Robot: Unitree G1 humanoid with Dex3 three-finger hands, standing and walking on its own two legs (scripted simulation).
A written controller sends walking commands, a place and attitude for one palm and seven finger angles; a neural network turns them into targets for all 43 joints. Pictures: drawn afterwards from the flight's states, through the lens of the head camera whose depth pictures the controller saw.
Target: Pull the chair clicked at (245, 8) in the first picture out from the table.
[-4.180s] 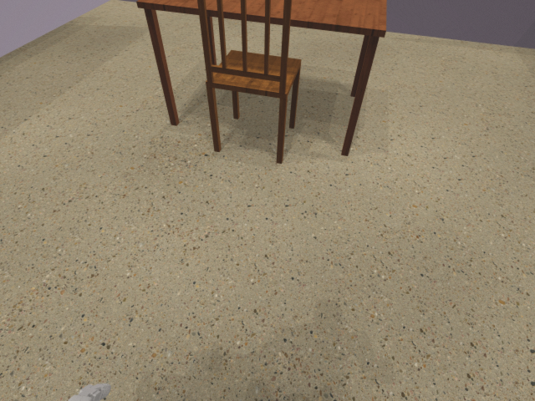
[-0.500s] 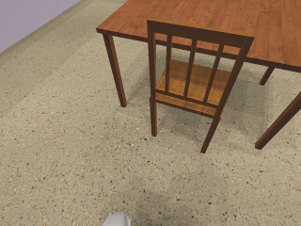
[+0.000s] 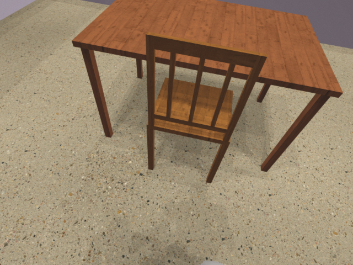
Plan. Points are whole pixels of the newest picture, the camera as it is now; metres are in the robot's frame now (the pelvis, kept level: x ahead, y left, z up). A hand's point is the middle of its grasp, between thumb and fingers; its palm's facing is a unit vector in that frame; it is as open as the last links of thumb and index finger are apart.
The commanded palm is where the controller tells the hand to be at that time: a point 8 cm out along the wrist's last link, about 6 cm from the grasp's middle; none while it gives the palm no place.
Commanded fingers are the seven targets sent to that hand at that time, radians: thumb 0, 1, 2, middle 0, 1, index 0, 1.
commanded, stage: take the last steps up to it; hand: left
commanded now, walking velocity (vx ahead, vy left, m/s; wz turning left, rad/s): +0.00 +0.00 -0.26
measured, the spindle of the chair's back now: (195, 93) +0.74 -0.02 -0.08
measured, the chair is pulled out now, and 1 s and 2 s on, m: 0.00 0.00 0.00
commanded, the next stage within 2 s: come to a stop and stand still in 0.94 s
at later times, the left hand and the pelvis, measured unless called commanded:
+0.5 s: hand out of the picture +0.07 +0.12 -0.17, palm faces -0.05 -0.98 -0.21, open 7.3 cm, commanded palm none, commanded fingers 0.00 0.90 0.90 -0.20 -0.30 -0.20 -0.30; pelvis +0.06 -0.06 +0.00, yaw -5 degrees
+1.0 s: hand (135, 210) +0.28 +0.14 -0.17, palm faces -0.04 -0.98 -0.20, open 7.3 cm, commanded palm none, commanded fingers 0.00 0.90 0.90 -0.20 -0.30 -0.20 -0.30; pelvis +0.23 -0.04 +0.00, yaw -6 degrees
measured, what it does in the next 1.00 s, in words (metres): walks ahead: right foot, then left foot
